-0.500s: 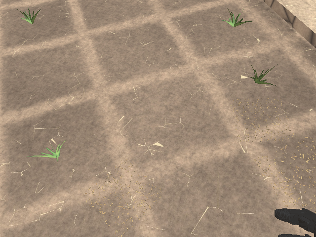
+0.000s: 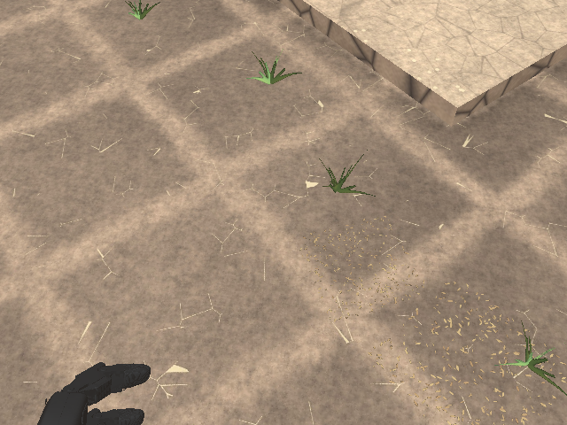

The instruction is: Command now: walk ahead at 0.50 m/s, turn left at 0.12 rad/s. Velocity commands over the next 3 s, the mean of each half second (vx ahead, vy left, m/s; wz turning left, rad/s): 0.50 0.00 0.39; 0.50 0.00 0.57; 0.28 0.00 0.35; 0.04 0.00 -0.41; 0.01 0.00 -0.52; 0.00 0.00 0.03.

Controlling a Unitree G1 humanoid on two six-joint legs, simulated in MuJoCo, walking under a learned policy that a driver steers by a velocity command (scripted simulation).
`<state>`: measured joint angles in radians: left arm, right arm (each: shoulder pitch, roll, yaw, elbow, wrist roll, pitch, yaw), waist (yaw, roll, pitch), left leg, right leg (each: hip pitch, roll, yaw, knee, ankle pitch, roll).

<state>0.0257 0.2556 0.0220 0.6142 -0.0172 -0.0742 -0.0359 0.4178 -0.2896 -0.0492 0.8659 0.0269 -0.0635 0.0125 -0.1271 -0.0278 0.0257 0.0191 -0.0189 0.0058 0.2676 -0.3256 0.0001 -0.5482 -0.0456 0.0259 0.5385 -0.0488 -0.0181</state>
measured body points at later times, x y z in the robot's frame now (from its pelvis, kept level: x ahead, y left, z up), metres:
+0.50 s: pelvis +0.26 +0.00 +0.00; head +0.29 +0.01 +0.44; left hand +0.21 +0.28 -0.13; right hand +0.52 -0.18 -0.09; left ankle +0.39 +0.16 -0.71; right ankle +0.15 -0.13 -0.74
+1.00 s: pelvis +0.53 +0.10 +0.00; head +0.55 +0.13 +0.45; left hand +0.61 +0.43 -0.07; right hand +0.72 -0.13 -0.10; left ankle +0.40 +0.15 -0.74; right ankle +0.75 +0.06 -0.71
